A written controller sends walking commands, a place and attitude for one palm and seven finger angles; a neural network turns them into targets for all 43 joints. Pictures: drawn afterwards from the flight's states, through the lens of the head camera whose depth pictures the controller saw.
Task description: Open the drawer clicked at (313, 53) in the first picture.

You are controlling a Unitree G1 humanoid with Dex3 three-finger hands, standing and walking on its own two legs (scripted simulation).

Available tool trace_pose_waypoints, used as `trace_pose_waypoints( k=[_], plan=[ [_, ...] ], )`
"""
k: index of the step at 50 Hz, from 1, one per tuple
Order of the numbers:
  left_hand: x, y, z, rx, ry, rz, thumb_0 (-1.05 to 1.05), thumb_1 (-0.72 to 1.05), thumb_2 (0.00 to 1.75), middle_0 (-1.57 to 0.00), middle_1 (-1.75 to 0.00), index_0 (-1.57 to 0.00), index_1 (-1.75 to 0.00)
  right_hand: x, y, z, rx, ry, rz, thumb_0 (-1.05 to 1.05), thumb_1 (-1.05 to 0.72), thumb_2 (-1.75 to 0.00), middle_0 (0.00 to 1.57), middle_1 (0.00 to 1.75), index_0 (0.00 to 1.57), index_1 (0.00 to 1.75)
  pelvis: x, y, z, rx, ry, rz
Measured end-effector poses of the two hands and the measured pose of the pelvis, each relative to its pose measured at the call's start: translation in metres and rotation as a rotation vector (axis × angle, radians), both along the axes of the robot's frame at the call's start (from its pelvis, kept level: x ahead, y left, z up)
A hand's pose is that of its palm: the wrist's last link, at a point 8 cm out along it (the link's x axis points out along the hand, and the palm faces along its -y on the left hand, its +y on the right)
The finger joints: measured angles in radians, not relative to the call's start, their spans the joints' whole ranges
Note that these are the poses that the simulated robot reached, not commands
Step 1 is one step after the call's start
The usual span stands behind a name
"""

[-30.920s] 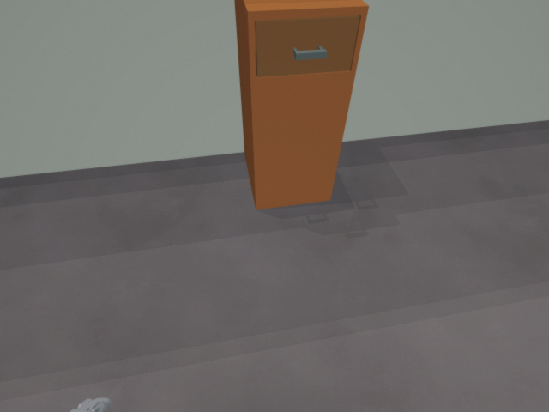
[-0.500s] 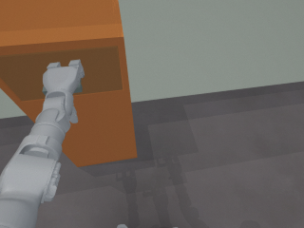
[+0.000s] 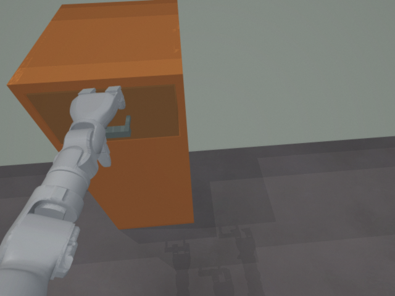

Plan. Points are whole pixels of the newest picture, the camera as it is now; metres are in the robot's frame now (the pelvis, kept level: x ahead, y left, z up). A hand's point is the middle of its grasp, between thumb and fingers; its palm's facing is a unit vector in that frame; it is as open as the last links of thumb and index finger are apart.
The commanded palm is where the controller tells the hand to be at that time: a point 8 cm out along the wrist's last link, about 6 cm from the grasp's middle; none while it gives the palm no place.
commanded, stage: re-aim the fingers above the handle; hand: left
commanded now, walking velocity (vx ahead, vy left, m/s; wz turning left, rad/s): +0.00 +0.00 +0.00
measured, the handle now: (110, 126) +0.52 +0.23 +0.03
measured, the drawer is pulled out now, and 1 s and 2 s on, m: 0.00 0.00 0.00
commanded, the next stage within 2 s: none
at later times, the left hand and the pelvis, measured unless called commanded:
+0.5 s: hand (113, 125) +0.46 +0.19 +0.10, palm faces -0.02 -0.02 -1.00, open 13.8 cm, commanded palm +0.43 +0.20 +0.15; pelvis -0.01 -0.01 +0.00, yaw +0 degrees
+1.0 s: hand (109, 128) +0.45 +0.20 +0.09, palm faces +0.00 -0.03 -1.00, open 13.8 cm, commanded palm +0.43 +0.21 +0.15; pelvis -0.01 -0.01 +0.00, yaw +0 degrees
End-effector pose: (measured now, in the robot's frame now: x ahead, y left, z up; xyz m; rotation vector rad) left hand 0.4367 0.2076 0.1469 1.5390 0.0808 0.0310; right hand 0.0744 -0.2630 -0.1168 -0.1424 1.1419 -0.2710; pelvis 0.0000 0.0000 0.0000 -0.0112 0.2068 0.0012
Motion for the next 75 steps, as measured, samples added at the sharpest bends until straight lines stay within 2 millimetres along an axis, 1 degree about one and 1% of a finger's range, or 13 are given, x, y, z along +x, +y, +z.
trace_pose_waypoints(
  k=[4,9,17,23,26,29,40,50,55,59,62,69,75],
  plan=[
    [-0.006,-0.004,-0.001,0.004,-0.007,-0.028,0.0,-0.49,0.3,-0.32,-1.2,-0.32,-1.21,0.008,-0.001,0.001,0.001,-0.018,0.016,0.0,-0.91,-0.9,0.21,0.29,0.2,0.3,-0.001,-0.003,0.0,0.002,-0.005,0.005],
    [-0.009,-0.007,-0.001,0.008,-0.031,-0.031,0.0,-0.49,0.3,-0.32,-1.2,-0.32,-1.21,0.006,-0.003,-0.002,0.003,-0.011,0.026,0.0,-0.91,-0.9,0.21,0.29,0.2,0.3,-0.004,-0.006,-0.001,0.003,-0.006,0.011],
    [-0.002,-0.007,0.002,0.02,-0.018,0.015,0.0,-0.49,0.3,-0.32,-1.2,-0.32,-1.21,-0.018,-0.009,-0.006,0.003,0.039,-0.004,0.0,-0.91,-0.9,0.21,0.29,0.2,0.3,-0.007,-0.011,-0.001,0.006,-0.003,0.008],
    [0.0,-0.016,0.004,0.012,-0.009,-0.021,0.0,-0.49,0.3,-0.32,-1.2,-0.32,-1.21,-0.039,-0.015,-0.008,0.001,0.08,-0.038,0.0,-0.91,-0.9,0.21,0.29,0.2,0.3,-0.006,-0.012,0.0,0.007,-0.003,-0.001],
    [-0.001,-0.022,0.002,0.004,-0.017,-0.04,0.0,-0.49,0.3,-0.32,-1.2,-0.32,-1.21,-0.047,-0.017,-0.008,0.002,0.093,-0.048,0.0,-0.91,-0.9,0.2,0.29,0.2,0.3,-0.007,-0.012,0.0,0.008,-0.005,-0.006],
    [-0.002,-0.021,0.0,0.005,-0.028,-0.033,0.0,-0.49,0.3,-0.32,-1.2,-0.32,-1.21,-0.05,-0.018,-0.008,0.0,0.093,-0.058,0.0,-0.91,-0.9,0.2,0.29,0.2,0.3,-0.007,-0.013,0.0,0.009,-0.004,-0.012],
    [-0.006,0.006,0.003,0.025,0.0,0.039,0.0,-0.49,0.3,-0.32,-1.2,-0.32,-1.21,-0.042,-0.02,-0.003,-0.016,0.061,-0.047,0.0,-0.91,-0.9,0.21,0.29,0.2,0.3,-0.009,-0.014,0.001,0.006,-0.007,-0.004],
    [-0.007,-0.01,0.0,-0.003,-0.034,-0.058,0.0,-0.49,0.3,-0.32,-1.2,-0.32,-1.21,-0.026,-0.015,-0.001,-0.028,0.032,-0.014,0.0,-0.91,-0.9,0.2,0.29,0.2,0.3,-0.01,-0.007,-0.001,0.002,-0.003,0.005],
    [0.0,-0.006,0.001,0.019,-0.06,-0.011,0.0,-0.49,0.3,-0.32,-1.2,-0.32,-1.21,-0.025,-0.008,-0.004,-0.011,0.024,-0.015,0.0,-0.91,-0.9,0.2,0.29,0.2,0.3,-0.012,-0.004,-0.003,0.002,0.007,-0.002],
    [0.007,0.007,0.004,0.037,-0.029,0.052,0.0,-0.49,0.3,-0.32,-1.2,-0.32,-1.21,-0.032,-0.003,-0.006,-0.004,0.039,-0.026,0.0,-0.91,-0.9,0.21,0.29,0.2,0.3,-0.012,-0.003,-0.003,0.001,0.015,-0.003],
    [0.01,0.01,0.005,0.036,0.003,0.055,0.0,-0.49,0.3,-0.32,-1.2,-0.32,-1.21,-0.041,-0.001,-0.006,-0.004,0.062,-0.034,0.0,-0.91,-0.9,0.21,0.29,0.2,0.3,-0.011,-0.002,-0.002,-0.001,0.018,-0.002],
    [0.014,-0.008,-0.003,-0.002,0.015,-0.052,0.0,-0.49,0.3,-0.32,-1.2,-0.32,-1.21,-0.063,-0.002,-0.007,-0.02,0.129,-0.051,0.0,-0.91,-0.9,0.21,0.29,0.2,0.3,-0.01,0.001,-0.004,-0.004,0.027,-0.002],
    [0.018,-0.011,-0.006,-0.007,-0.048,-0.052,0.0,-0.49,0.3,-0.36,-1.24,-0.32,-1.21,-0.073,-0.004,-0.008,-0.021,0.149,-0.07,0.0,-0.91,-0.9,0.21,0.29,0.2,0.3,-0.01,0.002,-0.006,-0.005,0.043,-0.013]
  ],
)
